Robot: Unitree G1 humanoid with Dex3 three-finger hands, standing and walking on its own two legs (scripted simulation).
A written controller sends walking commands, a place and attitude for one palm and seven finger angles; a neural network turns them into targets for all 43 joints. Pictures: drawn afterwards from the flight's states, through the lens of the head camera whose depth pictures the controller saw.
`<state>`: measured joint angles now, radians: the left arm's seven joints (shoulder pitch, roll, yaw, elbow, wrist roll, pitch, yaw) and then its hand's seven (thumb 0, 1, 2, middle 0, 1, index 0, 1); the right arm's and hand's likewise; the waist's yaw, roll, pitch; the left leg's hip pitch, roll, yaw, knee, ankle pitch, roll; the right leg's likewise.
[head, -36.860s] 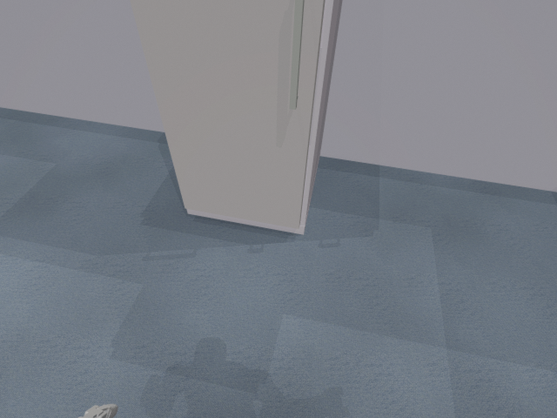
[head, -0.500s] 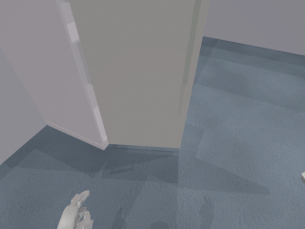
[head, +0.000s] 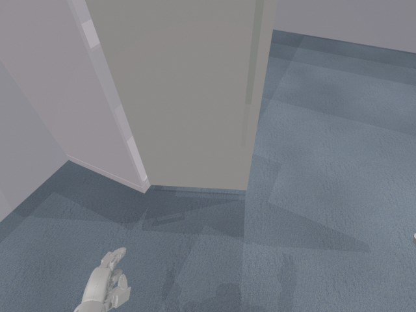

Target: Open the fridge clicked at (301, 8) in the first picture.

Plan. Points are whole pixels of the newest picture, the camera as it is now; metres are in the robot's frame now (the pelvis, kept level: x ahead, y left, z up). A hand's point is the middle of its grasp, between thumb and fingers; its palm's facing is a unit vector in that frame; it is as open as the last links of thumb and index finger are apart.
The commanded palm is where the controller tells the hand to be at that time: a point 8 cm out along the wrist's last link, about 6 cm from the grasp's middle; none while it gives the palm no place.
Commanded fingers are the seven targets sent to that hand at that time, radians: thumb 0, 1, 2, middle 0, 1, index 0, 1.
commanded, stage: stop stepping back and stand still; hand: right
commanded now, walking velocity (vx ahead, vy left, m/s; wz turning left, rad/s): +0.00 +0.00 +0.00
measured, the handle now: (254, 45) +0.79 -0.10 +0.13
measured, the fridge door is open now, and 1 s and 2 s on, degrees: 69 69 69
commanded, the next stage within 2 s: let the arm hang, fingers relaxed in 0.38 s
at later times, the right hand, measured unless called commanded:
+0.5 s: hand out of the picture +0.19 -0.27 +0.15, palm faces +0.41 +0.80 -0.43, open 7.4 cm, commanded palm none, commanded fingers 0.00 -0.90 -0.90 0.20 0.30 0.20 0.30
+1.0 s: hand out of the picture -0.04 -0.19 -0.18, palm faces -0.03 +0.98 -0.22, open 7.2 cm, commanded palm none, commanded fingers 0.00 -0.90 -0.90 0.20 0.30 0.20 0.30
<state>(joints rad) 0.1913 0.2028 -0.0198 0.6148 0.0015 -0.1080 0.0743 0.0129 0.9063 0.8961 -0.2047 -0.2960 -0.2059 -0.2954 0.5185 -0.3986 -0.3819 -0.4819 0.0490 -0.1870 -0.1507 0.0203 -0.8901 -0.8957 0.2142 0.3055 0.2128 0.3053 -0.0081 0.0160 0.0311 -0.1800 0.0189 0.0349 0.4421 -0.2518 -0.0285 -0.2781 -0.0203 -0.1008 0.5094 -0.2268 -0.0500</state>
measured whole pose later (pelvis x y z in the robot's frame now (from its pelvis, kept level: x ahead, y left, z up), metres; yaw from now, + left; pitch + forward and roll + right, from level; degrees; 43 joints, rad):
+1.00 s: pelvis -0.02 +0.01 +0.00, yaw -1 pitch +0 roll +2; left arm 0.28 0.21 0.01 1.04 0.02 0.05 0.01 0.01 0.91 0.90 -0.20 -0.30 -0.20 -0.29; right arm 0.31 -0.23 0.01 1.06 -0.02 0.03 -0.02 0.00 -0.95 -0.89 0.21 0.30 0.21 0.30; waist 0.01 0.00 0.08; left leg -0.22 0.02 0.06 0.45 -0.23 -0.01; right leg -0.32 -0.02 -0.08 0.49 -0.18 -0.04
